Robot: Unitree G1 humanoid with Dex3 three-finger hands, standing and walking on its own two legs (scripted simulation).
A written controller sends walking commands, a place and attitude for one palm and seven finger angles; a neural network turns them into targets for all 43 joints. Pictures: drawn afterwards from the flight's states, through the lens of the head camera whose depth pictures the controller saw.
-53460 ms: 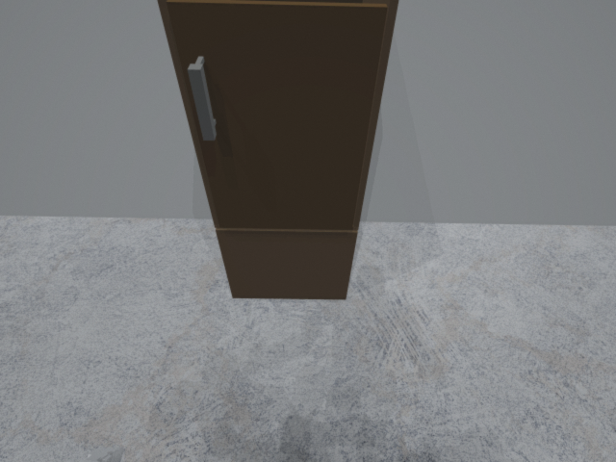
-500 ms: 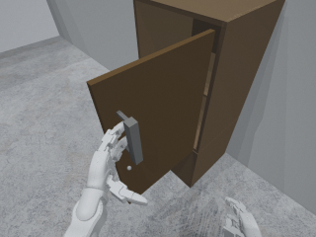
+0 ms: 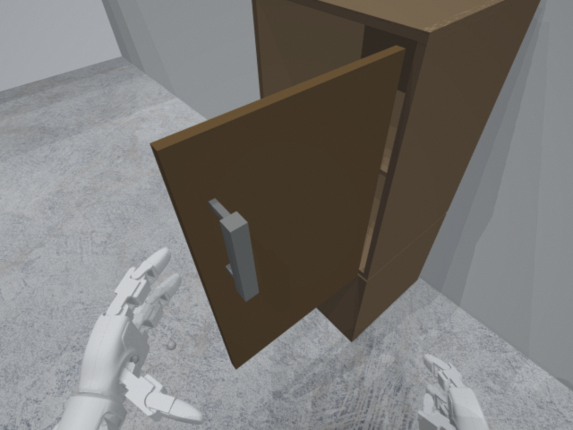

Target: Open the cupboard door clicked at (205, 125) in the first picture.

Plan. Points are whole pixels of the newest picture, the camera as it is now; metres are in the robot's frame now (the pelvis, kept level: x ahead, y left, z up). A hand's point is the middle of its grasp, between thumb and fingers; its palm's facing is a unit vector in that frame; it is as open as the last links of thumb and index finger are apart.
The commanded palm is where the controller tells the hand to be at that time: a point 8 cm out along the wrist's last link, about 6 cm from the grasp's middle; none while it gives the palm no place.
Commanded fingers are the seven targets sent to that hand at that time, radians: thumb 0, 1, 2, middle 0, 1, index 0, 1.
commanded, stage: slide the hand sideways off the handle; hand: left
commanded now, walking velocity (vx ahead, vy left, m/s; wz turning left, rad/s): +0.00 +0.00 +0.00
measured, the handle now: (232, 251) +0.32 +0.10 +0.11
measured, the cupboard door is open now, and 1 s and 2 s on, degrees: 88 88 88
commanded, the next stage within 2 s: draw the hand back to the body in 0.06 s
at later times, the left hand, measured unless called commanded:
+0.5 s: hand (136, 345) +0.18 +0.18 +0.12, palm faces -0.01 -1.00 -0.04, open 16.3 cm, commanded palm +0.15 +0.23 +0.13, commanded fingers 0.00 -0.50 0.30 -0.15 -0.30 -0.15 -0.30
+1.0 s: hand (69, 321) +0.20 +0.25 +0.15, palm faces +0.29 -0.90 -0.34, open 13.4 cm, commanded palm +0.15 +0.29 +0.17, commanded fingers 0.00 0.31 0.64 -0.18 -0.30 -0.18 -0.30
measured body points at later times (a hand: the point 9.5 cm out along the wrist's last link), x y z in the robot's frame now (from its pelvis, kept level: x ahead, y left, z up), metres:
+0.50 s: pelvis -0.01 +0.02 +0.00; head -0.02 +0.00 +0.45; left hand +0.18 +0.23 +0.13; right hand +0.17 -0.20 -0.07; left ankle +0.03 +0.13 -0.71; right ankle -0.05 -0.08 -0.71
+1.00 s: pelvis +0.00 +0.03 +0.03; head -0.01 +0.02 +0.48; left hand +0.17 +0.29 +0.17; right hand +0.19 -0.18 -0.05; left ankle +0.03 +0.13 -0.71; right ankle -0.05 -0.08 -0.71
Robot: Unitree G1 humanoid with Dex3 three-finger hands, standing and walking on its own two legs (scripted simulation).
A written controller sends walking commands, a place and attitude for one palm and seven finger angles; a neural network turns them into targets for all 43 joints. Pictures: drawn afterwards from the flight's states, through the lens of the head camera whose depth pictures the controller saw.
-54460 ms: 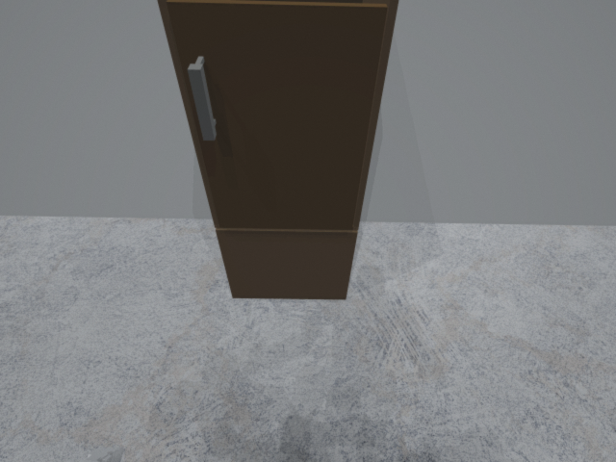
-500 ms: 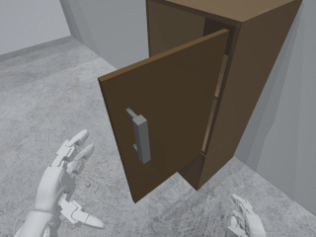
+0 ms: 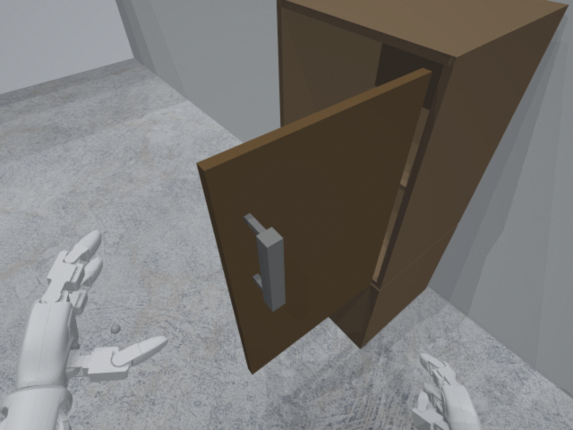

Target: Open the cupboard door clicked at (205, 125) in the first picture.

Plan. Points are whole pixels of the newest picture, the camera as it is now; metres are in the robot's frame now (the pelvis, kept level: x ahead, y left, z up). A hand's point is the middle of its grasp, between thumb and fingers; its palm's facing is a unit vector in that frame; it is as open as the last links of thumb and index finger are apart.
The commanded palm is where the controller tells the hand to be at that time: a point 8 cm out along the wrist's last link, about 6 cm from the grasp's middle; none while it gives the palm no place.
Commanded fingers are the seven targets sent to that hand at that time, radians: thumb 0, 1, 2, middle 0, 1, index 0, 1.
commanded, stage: draw the hand back to the body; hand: left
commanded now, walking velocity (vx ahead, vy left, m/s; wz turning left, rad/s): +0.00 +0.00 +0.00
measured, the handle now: (263, 263) +0.32 +0.08 +0.08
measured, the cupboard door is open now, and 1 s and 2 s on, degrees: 88 88 88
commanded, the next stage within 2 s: step back with the hand held close in 0.74 s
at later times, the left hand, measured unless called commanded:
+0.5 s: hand (81, 286) +0.21 +0.26 +0.15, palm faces +0.45 -0.81 -0.39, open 7.9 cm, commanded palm +0.16 +0.30 +0.17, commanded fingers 0.00 0.90 0.90 -0.20 -0.30 -0.20 -0.30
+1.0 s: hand (90, 284) +0.21 +0.24 +0.16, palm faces +0.40 -0.79 -0.46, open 7.4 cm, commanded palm +0.16 +0.28 +0.18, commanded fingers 0.00 0.90 0.90 -0.20 -0.30 -0.20 -0.30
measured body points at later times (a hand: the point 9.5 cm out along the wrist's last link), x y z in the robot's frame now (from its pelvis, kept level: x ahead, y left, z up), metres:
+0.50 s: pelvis +0.02 +0.00 +0.00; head +0.01 -0.02 +0.45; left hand +0.19 +0.30 +0.17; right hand +0.21 -0.23 -0.08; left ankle +0.03 +0.10 -0.74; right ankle -0.05 -0.12 -0.74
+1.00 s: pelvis +0.01 -0.01 +0.00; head +0.01 -0.03 +0.45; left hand +0.19 +0.28 +0.19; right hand +0.20 -0.24 -0.09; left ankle +0.03 +0.10 -0.74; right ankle -0.05 -0.12 -0.74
